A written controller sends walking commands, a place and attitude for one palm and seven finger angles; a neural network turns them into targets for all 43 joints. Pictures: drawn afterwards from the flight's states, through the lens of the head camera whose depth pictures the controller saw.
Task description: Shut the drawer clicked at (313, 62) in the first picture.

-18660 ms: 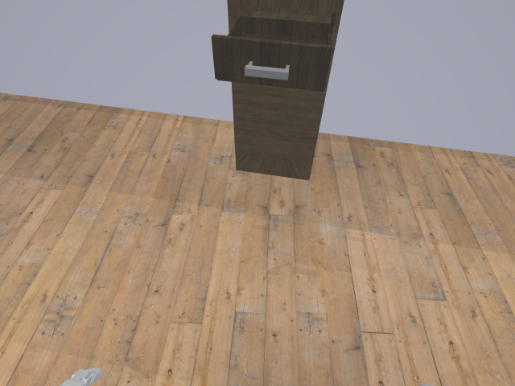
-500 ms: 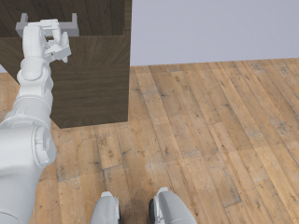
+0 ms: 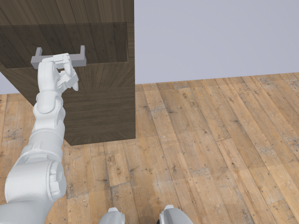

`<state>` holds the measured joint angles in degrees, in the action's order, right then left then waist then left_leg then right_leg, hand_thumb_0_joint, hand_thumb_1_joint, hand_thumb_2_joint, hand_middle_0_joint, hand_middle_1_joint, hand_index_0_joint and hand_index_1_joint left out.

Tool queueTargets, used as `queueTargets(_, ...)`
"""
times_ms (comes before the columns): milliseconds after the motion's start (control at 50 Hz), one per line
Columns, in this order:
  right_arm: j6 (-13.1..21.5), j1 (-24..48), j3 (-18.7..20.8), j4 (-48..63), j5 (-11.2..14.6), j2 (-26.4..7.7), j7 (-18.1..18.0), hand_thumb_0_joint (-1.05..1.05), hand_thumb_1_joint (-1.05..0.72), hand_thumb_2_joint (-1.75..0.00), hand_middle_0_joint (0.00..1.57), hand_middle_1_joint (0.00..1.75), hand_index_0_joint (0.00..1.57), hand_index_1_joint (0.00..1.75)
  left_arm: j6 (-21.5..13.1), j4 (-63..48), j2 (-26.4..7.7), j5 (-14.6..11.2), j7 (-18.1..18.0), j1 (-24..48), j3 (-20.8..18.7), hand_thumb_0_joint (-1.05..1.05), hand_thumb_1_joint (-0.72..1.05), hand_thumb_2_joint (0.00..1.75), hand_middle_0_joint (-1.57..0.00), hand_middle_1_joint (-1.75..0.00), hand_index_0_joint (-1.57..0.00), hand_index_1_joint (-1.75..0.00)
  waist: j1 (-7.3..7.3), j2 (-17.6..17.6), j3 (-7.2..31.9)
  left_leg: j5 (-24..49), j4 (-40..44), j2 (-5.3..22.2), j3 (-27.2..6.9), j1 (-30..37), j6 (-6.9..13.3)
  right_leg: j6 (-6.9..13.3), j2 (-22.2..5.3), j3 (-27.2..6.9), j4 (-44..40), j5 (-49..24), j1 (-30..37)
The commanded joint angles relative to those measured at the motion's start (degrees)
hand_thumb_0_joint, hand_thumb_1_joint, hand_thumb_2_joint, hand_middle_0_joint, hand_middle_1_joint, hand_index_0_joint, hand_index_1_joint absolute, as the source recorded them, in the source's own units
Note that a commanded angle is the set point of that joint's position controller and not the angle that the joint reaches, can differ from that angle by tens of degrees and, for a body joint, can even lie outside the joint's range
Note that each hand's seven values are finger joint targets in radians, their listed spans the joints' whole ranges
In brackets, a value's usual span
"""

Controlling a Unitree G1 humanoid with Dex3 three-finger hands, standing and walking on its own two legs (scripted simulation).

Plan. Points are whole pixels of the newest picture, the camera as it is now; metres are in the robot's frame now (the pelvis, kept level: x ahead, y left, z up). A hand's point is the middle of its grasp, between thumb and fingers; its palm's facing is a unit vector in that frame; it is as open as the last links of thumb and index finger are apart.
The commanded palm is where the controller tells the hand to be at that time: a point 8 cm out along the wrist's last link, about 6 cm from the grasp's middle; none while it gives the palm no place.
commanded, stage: draw the hand back to the body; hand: left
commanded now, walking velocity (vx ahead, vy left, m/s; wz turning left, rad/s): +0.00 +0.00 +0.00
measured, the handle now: (60, 55) +0.57 +0.22 +0.07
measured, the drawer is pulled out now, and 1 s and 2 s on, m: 0.00 0.00 0.00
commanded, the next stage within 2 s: step back with the hand held close in 1.32 s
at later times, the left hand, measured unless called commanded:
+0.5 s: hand (36, 118) +0.33 +0.20 +0.15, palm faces +0.11 -0.99 -0.11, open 3.3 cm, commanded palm +0.29 +0.25 +0.15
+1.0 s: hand out of the picture +0.22 +0.23 +0.20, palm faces +0.37 -0.87 -0.34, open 3.3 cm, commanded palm +0.17 +0.27 +0.22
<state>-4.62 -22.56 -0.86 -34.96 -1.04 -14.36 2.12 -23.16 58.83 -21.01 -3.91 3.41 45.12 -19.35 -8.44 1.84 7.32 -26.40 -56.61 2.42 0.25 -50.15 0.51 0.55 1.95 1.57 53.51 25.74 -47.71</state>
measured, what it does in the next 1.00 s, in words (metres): rises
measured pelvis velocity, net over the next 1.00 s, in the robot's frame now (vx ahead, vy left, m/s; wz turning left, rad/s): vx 0.01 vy -0.01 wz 0.02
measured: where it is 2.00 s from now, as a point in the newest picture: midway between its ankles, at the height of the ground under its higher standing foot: outside the picture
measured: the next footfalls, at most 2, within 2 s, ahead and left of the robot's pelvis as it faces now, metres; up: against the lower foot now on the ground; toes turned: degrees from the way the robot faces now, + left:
none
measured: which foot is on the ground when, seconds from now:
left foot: down 0.00-1.00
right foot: down 0.00-1.00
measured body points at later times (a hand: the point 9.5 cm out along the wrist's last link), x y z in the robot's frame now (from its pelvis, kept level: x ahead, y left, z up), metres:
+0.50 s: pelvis +0.01 -0.01 +0.04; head +0.02 -0.02 +0.49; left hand +0.32 +0.25 +0.15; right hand +0.20 -0.25 -0.04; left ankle +0.00 +0.11 -0.68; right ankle -0.01 -0.12 -0.68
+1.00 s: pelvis +0.01 -0.01 +0.06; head -0.01 -0.03 +0.51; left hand +0.19 +0.28 +0.22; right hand +0.20 -0.22 -0.03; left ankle +0.00 +0.11 -0.68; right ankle -0.01 -0.12 -0.68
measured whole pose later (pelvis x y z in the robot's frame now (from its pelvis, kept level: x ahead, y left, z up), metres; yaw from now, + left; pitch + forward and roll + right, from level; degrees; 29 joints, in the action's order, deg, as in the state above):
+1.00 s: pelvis +0.01 -0.01 +0.06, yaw +1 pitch -4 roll +0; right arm 2.4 -11.8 -2.3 -34.8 0.4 -12.7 -3.6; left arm -4.5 -17.1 -18.3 -4.3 -4.9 -22.0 -12.8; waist 2.6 3.6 -0.3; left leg -15.1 -25.6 0.6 0.9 -6.7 0.2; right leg 0.6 0.6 0.9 24.2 15.5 -4.9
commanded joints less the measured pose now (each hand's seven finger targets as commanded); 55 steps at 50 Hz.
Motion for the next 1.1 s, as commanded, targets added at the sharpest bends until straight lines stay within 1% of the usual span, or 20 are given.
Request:
queueTargets(0, 0.78, -5.93, 4.02, 6.43, 1.22, -8.96, -0.45, 0.0, -0.9, -0.9, 0.2, 0.3, 0.2, 0.3, -2.8, -25.16, -10.91, -3.01, 1.09, 10.99, -1.12, 0.0, 0.9, 0.9, -1.4, -1.6, -1.4, -1.6, 3.96, 6.3, 32.58, 35.13, 6.58, -1.53, -0.29, 26.61, 0.81, 0.86, 1.04, -0.23, -6.29, -32.8, 18.79)
queueTargets(40, 1.04, -5.08, 4.05, 7.6, 1.91, -8.48, -0.51, 0.0, -0.9, -0.9, 0.2, 0.3, 0.2, 0.3, -1.23, -31.14, -10.85, -4.5, 1.71, 2.84, -1.48, 0.0, 0.9, 0.9, -1.4, -1.6, -1.4, -1.6, 5.11, 4.17, 32.43, 39.17, 7.6, -1.37, 0.34, 26.81, 1.12, 0.57, 0.81, -0.53, -7.08, -38.97, 23.74)
queueTargets(100, 1.62, -2.59, 3.94, 8.79, 2.95, -8.04, -0.98, 0.0, -0.9, -0.9, 0.2, 0.3, 0.2, 0.3, 2.15, -36.52, -9.0, -6.55, 2.36, -4.48, -0.58, 0.0, 0.9, 0.9, -1.4, -1.6, -1.4, -1.6, 5.13, -1.47, 25.23, 34.0, 10.33, -1.74, 1.76, 22.79, 1.7, -0.05, 0.51, -0.47, -9.49, -42.03, 28.58)
queueTargets(180, 2.86, 0.36, 3.75, 9.12, 3.65, -7.89, -2.11, 0.0, -0.9, -0.9, 0.2, 0.3, 0.2, 0.3, 4.75, -43.63, -7.1, -8.28, 2.85, -8.84, 0.96, 0.0, 0.9, 0.9, -1.4, -1.6, -1.4, -1.6, 4.34, -1.39, 19.02, 30.46, 12.95, -1.89, 2.01, 25.2, 1.83, -0.36, 0.31, -0.34, -12.38, -39.85, 28.47)
queueTargets(220, 3.77, 2.03, 3.56, 9.41, 3.82, -7.63, -2.57, 0.0, -0.9, -0.9, 0.2, 0.3, 0.2, 0.3, 5.04, -48.75, -5.69, -8.49, 3.59, -9.94, 3.05, 0.0, 0.9, 0.9, -1.4, -1.6, -1.4, -1.6, 4.27, 2.47, 18.17, 31.52, 13.48, -1.93, 1.97, 28.17, 1.8, -0.05, 0.13, -0.43, -13.02, -39.06, 28.27)
queueTargets(260, 4.75, 3.35, 3.4, 9.32, 3.89, -7.26, -2.83, 0.0, -0.9, -0.9, 0.2, 0.3, 0.2, 0.3, 5.7, -51.24, -4.52, -8.98, 4.44, -13.69, 4.0, 0.0, 0.9, 0.9, -1.4, -1.6, -1.4, -1.6, 4.79, 4.17, 18.21, 33.62, 14.18, -1.72, 1.24, 31.1, 1.61, -0.01, 0.04, 0.03, -13.6, -38.12, 28.07)
queueTargets(360, 6.54, 7.69, 2.79, 10.12, 4.38, -7.48, -3.86, 0.0, -0.9, -0.9, 0.2, 0.3, 0.2, 0.3, 9.55, -53.75, -4.9, -10.8, 6.94, -20.02, 3.59, 0.0, 0.9, 0.9, -1.4, -1.6, -1.4, -1.6, 5.45, 0.38, 13.26, 26.96, 17.11, -2.11, 0.59, 30.99, 1.56, 0.08, -0.25, 0.63, -16.16, -33.58, 29.0)
queueTargets(420, 7.6, 10.64, 2.11, 11.43, 4.71, -7.33, -4.45, 0.0, -0.9, -0.9, 0.2, 0.3, 0.2, 0.3, 11.99, -57.3, -4.88, -11.54, 7.57, -22.3, 3.72, 0.0, 0.9, 0.9, -1.4, -1.6, -1.4, -1.6, 6.32, 1.23, 10.56, 23.6, 18.8, -2.43, 0.38, 31.46, 1.58, 0.27, -0.58, 0.58, -17.67, -29.57, 29.27)
queueTargets(440, 6.88, 14.53, 2.46, 11.89, 4.26, -6.26, -5.19, 0.0, -0.9, -0.9, 0.2, 0.3, 0.2, 0.3, 12.0, -62.86, -9.41, -4.71, 1.56, -24.26, 5.31, 0.0, 0.9, 0.9, -1.4, -1.6, -1.4, -1.6, 9.01, 0.83, 8.78, 22.24, 21.93, -2.59, 1.12, 34.31, 1.48, 0.76, -1.99, -1.77, -21.18, -26.16, 30.82)
queueTargets(460, 6.82, 14.98, 2.04, 12.26, 3.92, -5.74, -5.69, 0.0, -0.9, -0.9, 0.2, 0.3, 0.2, 0.3, 12.96, -63.34, -6.31, -4.08, -1.57, -26.93, 6.64, 0.0, 0.9, 0.9, -1.4, -1.6, -1.4, -1.6, 7.87, -0.23, 7.08, 20.01, 23.31, -2.45, 1.09, 35.0, 1.51, 0.5, -2.25, -1.47, -22.52, -23.89, 31.04)
queueTargets(500, 6.85, 16.32, 1.5, 12.4, 3.95, -5.65, -6.16, 0.0, -0.9, -0.9, 0.2, 0.3, 0.2, 0.3, 14.63, -65.18, -4.8, -3.27, -4.2, -31.62, 7.76, 0.0, 0.9, 0.9, -1.4, -1.6, -1.4, -1.6, 8.5, 0.01, 4.65, 18.75, 25.15, -2.02, 0.61, 35.51, 1.38, 0.67, -2.41, -1.09, -23.68, -21.32, 31.88)
queueTargets(520, 6.71, 16.69, 1.37, 11.85, 3.8, -5.79, -6.46, 0.0, -0.9, -0.9, 0.2, 0.3, 0.2, 0.3, 15.17, -65.74, -6.45, -2.91, -5.26, -31.94, 6.65, 0.0, 0.9, 0.9, -1.4, -1.6, -1.4, -1.6, 8.68, -1.81, 3.84, 18.49, 25.96, -2.0, 0.54, 35.75, 1.59, 0.65, -2.24, -1.29, -24.86, -20.87, 33.12)
queueTargets(580, 6.75, 17.9, 0.7, 11.55, 3.4, -5.23, -7.09, 0.0, -0.9, -0.9, 0.2, 0.3, 0.2, 0.3, 15.83, -69.77, -6.88, -1.73, -7.46, -32.24, 5.77, 0.0, 0.9, 0.9, -1.4, -1.6, -1.4, -1.6, 8.7, -0.64, 2.81, 17.55, 28.59, -2.05, 0.61, 39.2, 1.64, 0.6, -2.23, -1.3, -27.28, -19.03, 34.48)
queueTargets(620, 7.29, 18.51, 0.47, 11.17, 3.15, -5.19, -7.27, 0.0, -0.9, -0.9, 0.2, 0.3, 0.2, 0.3, 16.0, -72.04, -6.82, -1.43, -8.2, -34.33, 6.06, 0.0, 0.9, 0.9, -1.4, -1.6, -1.4, -1.6, 8.97, -0.96, 1.66, 16.93, 30.07, -1.92, 0.25, 40.47, 1.67, 0.7, -2.01, -1.26, -28.81, -17.26, 35.49)
queueTargets(640, 7.55, 18.89, 0.29, 11.16, 2.99, -5.04, -7.33, 0.0, -0.9, -0.9, 0.2, 0.3, 0.2, 0.3, 16.01, -73.45, -6.86, -1.23, -8.56, -35.04, 5.75, 0.0, 0.9, 0.9, -1.4, -1.6, -1.4, -1.6, 9.13, 1.35, 1.66, 16.85, 30.73, -2.07, 0.37, 41.53, 1.67, 0.77, -2.21, -1.56, -29.5, -17.14, 36.13)
queueTargets(740, 9.14, 19.55, -0.02, 10.41, 2.37, -4.46, -7.06, 0.0, -0.9, -0.9, 0.2, 0.3, 0.2, 0.3, 15.75, -79.27, -5.47, -0.74, -9.43, -42.4, 5.94, 0.0, 0.9, 0.9, -1.4, -1.6, -1.4, -1.6, 9.7, 3.65, -0.42, 18.54, 33.5, -1.88, 0.12, 44.73, 1.29, 1.02, -1.99, -0.9, -31.75, -17.89, 38.47)
queueTargets(820, 9.91, 19.71, 0.42, 9.95, 1.74, -4.75, -6.61, 0.0, -0.9, -0.9, 0.2, 0.3, 0.2, 0.3, 15.71, -81.95, -6.88, -0.97, -9.49, -52.95, 2.53, 0.0, 0.9, 0.9, -1.4, -1.6, -1.4, -1.6, 11.0, -1.49, -1.1, 22.1, 34.2, -1.6, 0.38, 44.83, 1.41, 0.77, -1.87, -0.58, -32.67, -21.43, 41.24)
queueTargets(860, 9.8, 19.87, 0.6, 10.12, 1.7, -4.51, -6.38, 0.0, -0.9, -0.9, 0.2, 0.3, 0.2, 0.3, 15.68, -84.26, -6.43, -1.14, -9.24, -56.2, 1.91, 0.0, 0.9, 0.9, -1.4, -1.6, -1.4, -1.6, 11.04, -2.41, -2.12, 22.75, 34.36, -1.5, 0.78, 44.76, 1.52, 0.55, -2.05, -0.68, -32.9, -22.25, 41.58)
queueTargets(1000, 11.74, 19.91, 0.98, 10.06, 1.4, -4.0, -6.06, 0.0, -0.9, -0.9, 0.2, 0.3, 0.2, 0.3, 14.34, -94.71, -7.42, -0.56, -9.75, -64.33, -1.05, 0.0, 0.9, 0.9, -1.4, -1.6, -1.4, -1.6, 11.6, 3.29, -3.62, 23.25, 34.7, -1.51, 0.72, 45.73, 1.12, 0.68, -2.05, -0.54, -33.61, -21.66, 41.34)
queueTargets(1080, 12.9, 19.36, 1.37, 10.15, 1.37, -3.93, -6.36, 0.0, -0.9, -0.9, 0.2, 0.3, 0.2, 0.3, 13.9, -97.92, -8.09, -0.61, -10.17, -70.62, -3.24, 0.0, 0.9, 0.9, -1.4, -1.6, -1.4, -1.6, 12.08, 0.73, -3.63, 23.92, 34.1, -1.38, 0.8, 45.87, 1.23, 0.59, -1.86, -0.7, -33.89, -22.53, 41.51)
